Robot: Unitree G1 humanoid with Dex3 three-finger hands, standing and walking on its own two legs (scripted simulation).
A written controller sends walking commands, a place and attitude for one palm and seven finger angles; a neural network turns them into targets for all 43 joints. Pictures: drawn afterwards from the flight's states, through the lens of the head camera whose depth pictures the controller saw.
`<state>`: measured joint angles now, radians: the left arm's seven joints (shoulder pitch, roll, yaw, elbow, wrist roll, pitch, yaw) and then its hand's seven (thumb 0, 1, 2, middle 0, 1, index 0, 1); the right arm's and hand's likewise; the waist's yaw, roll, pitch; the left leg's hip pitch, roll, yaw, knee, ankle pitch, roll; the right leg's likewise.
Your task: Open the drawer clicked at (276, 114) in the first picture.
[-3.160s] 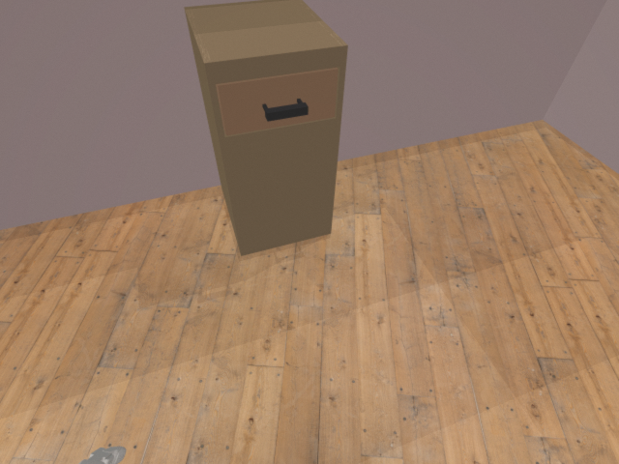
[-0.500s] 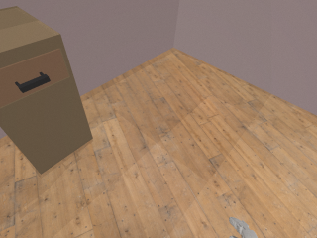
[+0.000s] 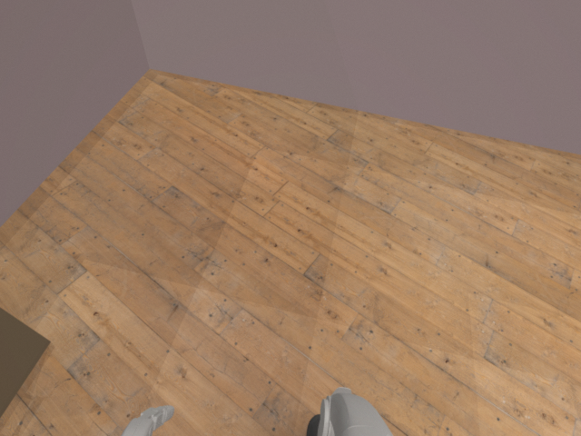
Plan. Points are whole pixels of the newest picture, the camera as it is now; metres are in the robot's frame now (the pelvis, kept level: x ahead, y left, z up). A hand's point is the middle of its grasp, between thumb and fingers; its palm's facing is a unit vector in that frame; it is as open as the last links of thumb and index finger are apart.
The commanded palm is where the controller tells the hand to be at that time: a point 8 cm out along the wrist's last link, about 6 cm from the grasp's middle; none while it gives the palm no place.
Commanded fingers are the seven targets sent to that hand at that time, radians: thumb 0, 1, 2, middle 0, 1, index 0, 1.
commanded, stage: walk to a spot facing it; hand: left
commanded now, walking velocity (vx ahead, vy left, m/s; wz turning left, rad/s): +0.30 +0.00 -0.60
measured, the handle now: out of the picture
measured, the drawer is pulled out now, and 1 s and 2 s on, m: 0.00 0.00 0.00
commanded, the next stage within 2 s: turn to face it in 0.66 s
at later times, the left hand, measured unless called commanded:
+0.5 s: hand (171, 355) +0.26 +0.19 -0.15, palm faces -0.18 -0.94 -0.29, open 7.3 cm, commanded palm none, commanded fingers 0.00 0.90 0.90 -0.20 -0.30 -0.20 -0.30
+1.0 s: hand (218, 244) +0.49 +0.14 -0.16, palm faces -0.44 -0.87 -0.21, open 7.4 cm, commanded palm none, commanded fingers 0.00 0.90 0.90 -0.20 -0.30 -0.20 -0.30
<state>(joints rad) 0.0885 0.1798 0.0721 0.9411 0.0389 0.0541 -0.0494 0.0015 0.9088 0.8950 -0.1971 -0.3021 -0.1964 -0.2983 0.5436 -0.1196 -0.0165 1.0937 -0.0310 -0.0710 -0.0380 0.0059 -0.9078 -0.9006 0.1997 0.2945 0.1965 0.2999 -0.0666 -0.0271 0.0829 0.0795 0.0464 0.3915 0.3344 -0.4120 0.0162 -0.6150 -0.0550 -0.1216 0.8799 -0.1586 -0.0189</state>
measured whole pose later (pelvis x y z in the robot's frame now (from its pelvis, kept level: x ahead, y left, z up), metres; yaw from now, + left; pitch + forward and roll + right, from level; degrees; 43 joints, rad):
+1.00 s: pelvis +0.32 +0.01 +0.01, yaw -27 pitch +0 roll -1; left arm 0.17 0.21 0.06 0.95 0.03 0.03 0.01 0.00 0.91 0.89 -0.20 -0.30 -0.20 -0.30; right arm 0.30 -0.18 -0.04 1.01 -0.03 0.00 -0.02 0.00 -0.91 -0.90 0.20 0.29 0.20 0.30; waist -0.04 -0.01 0.04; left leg -0.28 0.06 0.19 0.47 -0.20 0.05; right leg -0.37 -0.07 -0.03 0.80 -0.37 0.05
